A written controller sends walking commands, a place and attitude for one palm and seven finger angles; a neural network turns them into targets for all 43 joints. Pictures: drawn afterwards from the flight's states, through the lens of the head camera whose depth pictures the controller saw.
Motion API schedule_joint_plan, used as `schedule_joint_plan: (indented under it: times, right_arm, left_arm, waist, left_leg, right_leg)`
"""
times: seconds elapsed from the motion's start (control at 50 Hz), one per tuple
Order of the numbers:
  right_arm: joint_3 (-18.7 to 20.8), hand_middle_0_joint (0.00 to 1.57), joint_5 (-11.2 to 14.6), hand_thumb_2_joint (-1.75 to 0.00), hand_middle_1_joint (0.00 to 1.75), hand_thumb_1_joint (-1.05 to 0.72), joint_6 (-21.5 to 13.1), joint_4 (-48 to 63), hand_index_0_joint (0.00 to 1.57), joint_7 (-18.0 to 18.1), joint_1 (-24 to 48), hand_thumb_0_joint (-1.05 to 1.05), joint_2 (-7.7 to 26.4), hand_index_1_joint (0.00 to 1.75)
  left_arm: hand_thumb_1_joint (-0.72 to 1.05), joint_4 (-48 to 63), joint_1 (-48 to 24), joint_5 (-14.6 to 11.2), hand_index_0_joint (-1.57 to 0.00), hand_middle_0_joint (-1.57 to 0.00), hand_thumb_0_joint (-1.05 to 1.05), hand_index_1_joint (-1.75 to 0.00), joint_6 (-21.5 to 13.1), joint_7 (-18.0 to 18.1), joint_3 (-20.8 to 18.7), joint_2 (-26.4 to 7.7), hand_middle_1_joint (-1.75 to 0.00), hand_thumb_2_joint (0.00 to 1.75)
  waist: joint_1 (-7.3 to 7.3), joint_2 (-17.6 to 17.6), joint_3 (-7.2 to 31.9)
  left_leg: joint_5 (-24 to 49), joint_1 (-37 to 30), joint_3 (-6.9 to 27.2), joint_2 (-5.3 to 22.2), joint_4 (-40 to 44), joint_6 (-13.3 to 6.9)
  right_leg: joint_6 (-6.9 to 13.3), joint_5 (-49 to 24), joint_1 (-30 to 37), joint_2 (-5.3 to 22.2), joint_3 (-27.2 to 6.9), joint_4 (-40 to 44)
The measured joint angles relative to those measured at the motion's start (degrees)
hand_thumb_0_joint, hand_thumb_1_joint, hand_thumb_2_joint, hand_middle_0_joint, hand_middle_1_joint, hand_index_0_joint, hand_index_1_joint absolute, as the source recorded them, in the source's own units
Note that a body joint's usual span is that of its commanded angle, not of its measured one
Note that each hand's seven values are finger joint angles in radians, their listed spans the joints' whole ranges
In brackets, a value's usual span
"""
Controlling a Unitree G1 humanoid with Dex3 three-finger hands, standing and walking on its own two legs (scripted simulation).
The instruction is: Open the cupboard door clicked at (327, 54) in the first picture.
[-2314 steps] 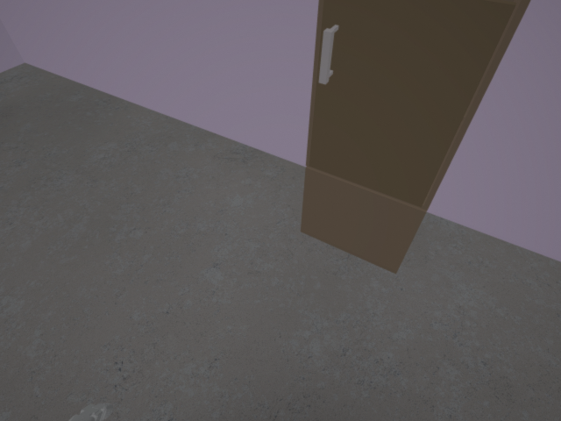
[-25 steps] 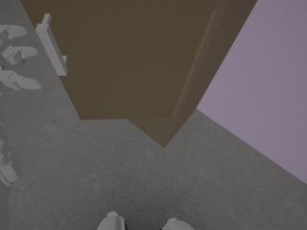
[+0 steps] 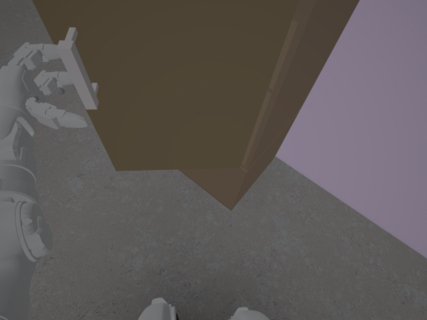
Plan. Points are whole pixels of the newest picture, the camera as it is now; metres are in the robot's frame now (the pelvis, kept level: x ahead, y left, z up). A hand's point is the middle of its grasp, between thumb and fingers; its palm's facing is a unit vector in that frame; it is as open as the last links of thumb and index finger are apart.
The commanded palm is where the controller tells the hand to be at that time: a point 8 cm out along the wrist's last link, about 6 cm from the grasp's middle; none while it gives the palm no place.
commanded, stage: slide the fingers in behind the handle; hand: left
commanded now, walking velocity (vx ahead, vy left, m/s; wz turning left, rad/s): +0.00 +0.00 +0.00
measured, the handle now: (82, 71) +0.54 +0.21 +0.12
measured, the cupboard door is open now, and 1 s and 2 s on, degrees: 43 43 45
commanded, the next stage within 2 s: close the thumb around the handle in 0.96 s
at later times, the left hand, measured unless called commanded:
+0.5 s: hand (83, 91) +0.49 +0.20 +0.12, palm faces +0.01 -1.00 +0.02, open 14.0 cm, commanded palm +0.47 +0.25 +0.12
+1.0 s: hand (92, 92) +0.49 +0.19 +0.13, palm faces +0.03 -1.00 -0.01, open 14.0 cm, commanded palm +0.47 +0.23 +0.12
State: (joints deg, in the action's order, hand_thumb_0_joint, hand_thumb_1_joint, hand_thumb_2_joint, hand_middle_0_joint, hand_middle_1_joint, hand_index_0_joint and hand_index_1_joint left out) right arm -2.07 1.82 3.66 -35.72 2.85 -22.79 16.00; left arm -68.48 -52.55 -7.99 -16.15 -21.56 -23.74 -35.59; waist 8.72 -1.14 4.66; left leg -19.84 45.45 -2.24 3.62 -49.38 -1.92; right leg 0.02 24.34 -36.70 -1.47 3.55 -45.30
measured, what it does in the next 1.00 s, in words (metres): stands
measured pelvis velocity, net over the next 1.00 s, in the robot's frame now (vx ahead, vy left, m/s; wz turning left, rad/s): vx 0.00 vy -0.02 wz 0.01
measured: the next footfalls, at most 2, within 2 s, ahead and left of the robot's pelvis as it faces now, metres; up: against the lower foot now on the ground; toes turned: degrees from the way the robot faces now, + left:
none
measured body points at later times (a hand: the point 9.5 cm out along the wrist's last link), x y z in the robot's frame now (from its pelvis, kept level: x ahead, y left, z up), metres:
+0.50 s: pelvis +0.00 -0.01 +0.00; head +0.09 +0.01 +0.44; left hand +0.48 +0.26 +0.13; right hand +0.01 -0.28 -0.11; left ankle +0.04 +0.10 -0.70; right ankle -0.03 -0.13 -0.70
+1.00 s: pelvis +0.00 -0.02 +0.00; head +0.08 -0.01 +0.44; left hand +0.48 +0.24 +0.13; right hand +0.01 -0.29 -0.11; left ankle +0.04 +0.10 -0.70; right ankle -0.03 -0.13 -0.70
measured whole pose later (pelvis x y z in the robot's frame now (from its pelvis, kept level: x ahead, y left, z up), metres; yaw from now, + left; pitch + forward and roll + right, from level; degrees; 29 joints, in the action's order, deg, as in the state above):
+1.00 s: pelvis +0.00 -0.02 +0.00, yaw +0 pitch +14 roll -2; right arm -1.2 1.7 3.2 -37.3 2.0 -23.2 15.8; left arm -66.5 -51.1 -7.8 -17.0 -15.1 -20.7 -29.1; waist 8.2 -1.9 4.6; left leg -19.1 43.0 -2.0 3.6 -47.9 -0.8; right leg 1.1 24.7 -35.0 -1.7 3.7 -45.5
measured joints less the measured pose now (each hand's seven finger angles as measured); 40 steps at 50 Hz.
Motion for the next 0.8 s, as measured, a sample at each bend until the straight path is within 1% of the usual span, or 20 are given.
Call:
schedule_joint_plan:
  times: [0.04,0.18,0.3,0.44,0.6,0.72,0.8]
  right_arm:
    - [0.09,0.21,-0.04,-0.90,0.30,-0.91,-0.06,-0.20,0.21,-0.04,0.02,0.00,0.07,0.30]
    - [0.42,0.21,-0.14,-0.90,0.30,-0.91,-0.04,-0.62,0.21,-0.39,-0.39,0.00,0.13,0.30]
    - [0.52,0.21,-0.04,-0.90,0.30,-0.91,0.00,-0.66,0.21,-0.53,-0.62,0.00,-0.06,0.30]
    - [0.76,0.21,-0.09,-0.90,0.30,-0.91,-0.19,-1.05,0.21,-0.70,-0.73,0.00,-0.23,0.30]
    - [0.85,0.21,-0.27,-0.90,0.30,-0.91,-0.69,-1.19,0.21,-1.05,-0.28,0.00,-0.35,0.30]
    - [0.82,0.21,-0.41,-0.90,0.30,-0.91,-0.86,-0.94,0.21,-1.13,-0.06,0.00,-0.42,0.30]
    - [0.93,0.21,-0.34,-0.90,0.30,-0.91,-0.59,-1.03,0.21,-1.18,-0.43,0.00,-0.38,0.30]
  left_arm:
    - [-0.50,-0.05,-0.39,-0.08,-0.30,-0.30,-0.01,-1.20,0.20,0.26,0.52,0.41,-1.20,0.30]
    - [-0.50,1.51,0.74,-0.24,-0.30,-0.30,-0.01,-1.20,0.21,1.49,0.48,2.26,-1.20,0.30]
    - [-0.50,2.00,1.71,0.03,-0.30,-0.30,-0.01,-1.20,0.14,2.53,0.43,2.91,-1.20,0.30]
    - [-0.50,2.74,1.74,-0.45,-0.30,-0.30,-0.01,-1.20,-0.12,3.42,1.99,4.29,-1.20,0.30]
    - [-0.50,2.47,0.99,0.10,-0.30,-0.30,-0.01,-1.20,0.03,5.59,3.08,6.43,-1.20,0.30]
    - [-0.50,2.37,1.11,1.18,-0.30,-0.30,-0.01,-1.20,-0.65,6.78,1.91,6.52,-1.20,0.30]
    - [-0.50,2.96,1.90,0.81,-0.30,-0.30,-0.01,-1.20,-0.96,6.70,1.79,6.70,-1.20,0.30]
  waist:
    - [-0.06,-0.07,-0.17]
    - [-0.25,-0.13,0.05]
    - [-0.08,-0.16,0.18]
    - [-0.36,-0.35,0.11]
    - [-0.35,-0.51,0.12]
    - [0.02,-0.57,0.24]
    - [-0.27,-0.78,0.33]
  left_leg:
    - [0.02,0.04,0.15,-0.05,-0.06,0.03]
    - [0.03,-0.52,-0.04,0.01,0.28,0.17]
    - [-0.01,-1.13,-0.08,0.14,0.49,0.35]
    - [0.09,-1.52,0.11,0.06,0.66,0.51]
    - [0.25,-1.60,0.16,-0.07,0.74,0.63]
    - [0.27,-1.57,-0.16,0.12,0.79,0.78]
    - [0.26,-2.10,-0.32,0.18,1.04,0.87]
  right_leg:
    - [0.04,0.04,0.02,0.02,0.15,-0.06]
    - [0.17,0.11,0.35,-0.02,-0.07,-0.01]
    - [0.33,0.17,0.86,-0.17,-0.15,0.11]
    - [0.49,0.22,1.26,-0.14,0.02,0.14]
    - [0.59,0.35,1.17,-0.02,0.07,-0.21]
    - [0.73,0.41,0.79,-0.15,-0.29,-0.56]
    - [0.82,0.44,1.17,-0.21,-0.46,-0.48]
